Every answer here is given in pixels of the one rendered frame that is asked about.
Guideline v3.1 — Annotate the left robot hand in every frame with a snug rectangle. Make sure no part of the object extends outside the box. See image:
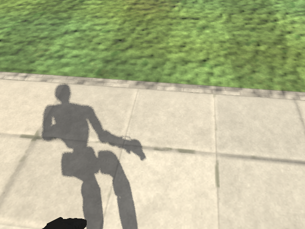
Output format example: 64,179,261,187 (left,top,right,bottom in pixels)
42,217,87,229

